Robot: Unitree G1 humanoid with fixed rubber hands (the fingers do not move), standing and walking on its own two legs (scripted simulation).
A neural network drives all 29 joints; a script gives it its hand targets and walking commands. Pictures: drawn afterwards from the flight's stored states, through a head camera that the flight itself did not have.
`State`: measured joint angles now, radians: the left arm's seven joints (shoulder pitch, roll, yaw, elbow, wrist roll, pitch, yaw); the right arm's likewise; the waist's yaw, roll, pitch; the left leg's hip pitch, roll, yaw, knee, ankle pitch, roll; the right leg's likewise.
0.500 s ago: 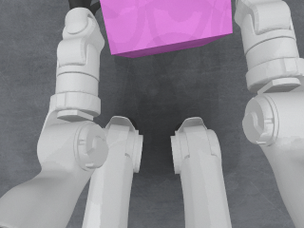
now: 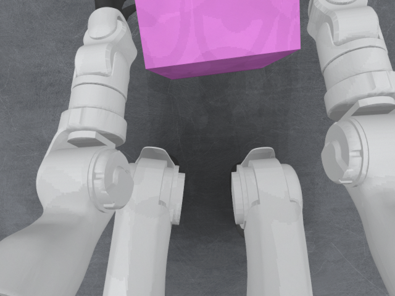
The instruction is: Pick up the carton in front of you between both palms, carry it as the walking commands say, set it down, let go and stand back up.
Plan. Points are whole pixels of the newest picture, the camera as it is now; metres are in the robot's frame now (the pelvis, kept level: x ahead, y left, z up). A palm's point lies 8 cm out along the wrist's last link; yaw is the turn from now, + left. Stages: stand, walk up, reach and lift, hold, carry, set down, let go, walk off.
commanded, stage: set down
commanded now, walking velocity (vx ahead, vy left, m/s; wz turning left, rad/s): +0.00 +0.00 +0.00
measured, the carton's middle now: (212, 10) +0.55 -0.02 -0.25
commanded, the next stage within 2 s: let go in 1.94 s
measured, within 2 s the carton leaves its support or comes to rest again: neither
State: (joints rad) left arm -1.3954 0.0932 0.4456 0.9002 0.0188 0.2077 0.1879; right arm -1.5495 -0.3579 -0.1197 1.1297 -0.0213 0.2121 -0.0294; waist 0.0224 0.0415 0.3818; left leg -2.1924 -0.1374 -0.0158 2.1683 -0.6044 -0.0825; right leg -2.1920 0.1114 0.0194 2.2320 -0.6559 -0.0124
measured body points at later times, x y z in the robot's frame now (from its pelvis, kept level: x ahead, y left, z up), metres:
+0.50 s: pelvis -0.01 +0.00 -0.01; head +0.36 -0.04 +0.23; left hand +0.55 +0.14 -0.18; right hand +0.57 -0.18 -0.18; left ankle +0.11 +0.12 -0.34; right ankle +0.09 -0.10 -0.34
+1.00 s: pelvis -0.01 +0.00 -0.02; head +0.37 -0.03 +0.22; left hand +0.56 +0.17 -0.18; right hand +0.59 -0.22 -0.17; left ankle +0.11 +0.12 -0.34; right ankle +0.09 -0.10 -0.34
